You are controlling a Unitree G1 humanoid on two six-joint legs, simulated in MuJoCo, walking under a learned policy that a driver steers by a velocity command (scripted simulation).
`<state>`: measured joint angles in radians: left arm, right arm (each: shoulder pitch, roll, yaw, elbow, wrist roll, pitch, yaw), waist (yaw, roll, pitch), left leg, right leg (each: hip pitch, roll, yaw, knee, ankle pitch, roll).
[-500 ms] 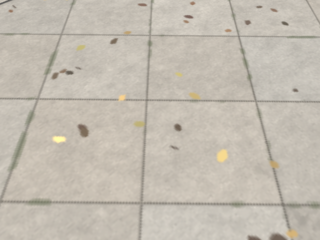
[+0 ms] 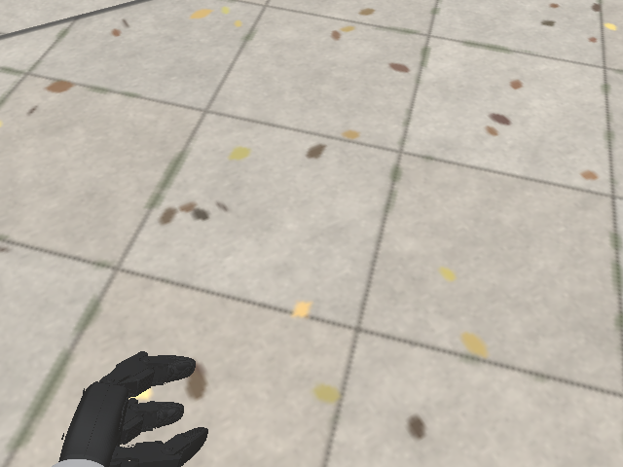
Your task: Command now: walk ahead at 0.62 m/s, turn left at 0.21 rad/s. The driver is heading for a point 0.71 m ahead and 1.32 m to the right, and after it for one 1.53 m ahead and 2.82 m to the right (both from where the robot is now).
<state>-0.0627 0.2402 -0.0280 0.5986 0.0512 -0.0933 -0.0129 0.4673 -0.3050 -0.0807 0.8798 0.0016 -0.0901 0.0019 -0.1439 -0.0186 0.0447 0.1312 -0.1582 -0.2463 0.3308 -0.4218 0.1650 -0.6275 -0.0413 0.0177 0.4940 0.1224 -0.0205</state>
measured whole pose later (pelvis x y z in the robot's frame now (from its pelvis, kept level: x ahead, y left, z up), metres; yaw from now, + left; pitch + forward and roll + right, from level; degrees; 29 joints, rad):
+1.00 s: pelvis +0.25 -0.07 +0.01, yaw -46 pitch +3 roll +2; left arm 0.22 0.32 0.08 0.58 -0.01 0.03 0.00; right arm 0.11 -0.33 -0.10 0.71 -0.01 0.00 -0.03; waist -0.01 0.03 0.04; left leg -0.56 0.04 -0.01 1.09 -0.43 -0.05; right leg -0.37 0.01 0.04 0.58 -0.26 -0.04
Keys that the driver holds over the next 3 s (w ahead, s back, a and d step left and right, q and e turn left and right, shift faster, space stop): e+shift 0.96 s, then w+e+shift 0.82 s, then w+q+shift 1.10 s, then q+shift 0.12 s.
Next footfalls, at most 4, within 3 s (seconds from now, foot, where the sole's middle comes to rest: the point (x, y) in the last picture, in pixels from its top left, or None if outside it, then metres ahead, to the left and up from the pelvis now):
0.02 right None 0.25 -0.14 -0.76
0.44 left None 0.41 0.04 -0.76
0.88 right None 0.22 -0.18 -0.76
1.32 left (351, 447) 0.46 -0.14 -0.76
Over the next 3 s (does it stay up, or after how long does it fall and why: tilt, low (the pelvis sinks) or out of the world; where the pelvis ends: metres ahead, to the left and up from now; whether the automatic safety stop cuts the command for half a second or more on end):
stays up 0.53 -1.50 0.00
